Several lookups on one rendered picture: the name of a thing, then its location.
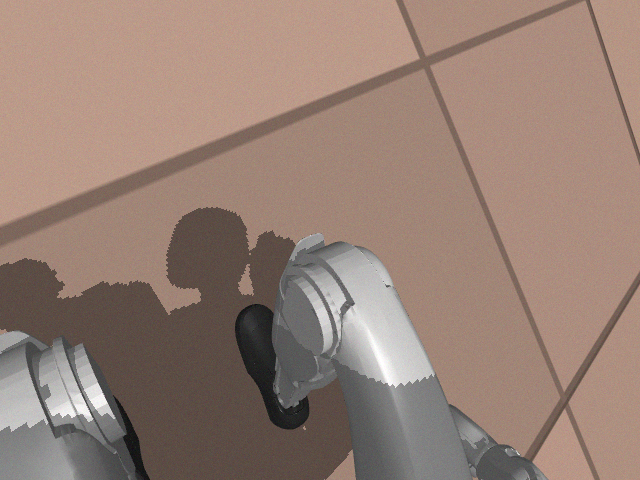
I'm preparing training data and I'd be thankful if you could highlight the right robot hand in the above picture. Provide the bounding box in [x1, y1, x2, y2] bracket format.
[449, 404, 499, 478]

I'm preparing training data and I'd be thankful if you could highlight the right robot arm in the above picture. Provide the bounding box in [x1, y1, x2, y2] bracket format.
[476, 444, 549, 480]

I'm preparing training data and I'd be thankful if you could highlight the right robot foot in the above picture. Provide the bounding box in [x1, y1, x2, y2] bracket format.
[235, 304, 309, 430]

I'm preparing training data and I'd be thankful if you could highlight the left robot foot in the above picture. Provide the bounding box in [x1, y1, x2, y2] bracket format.
[113, 395, 150, 480]

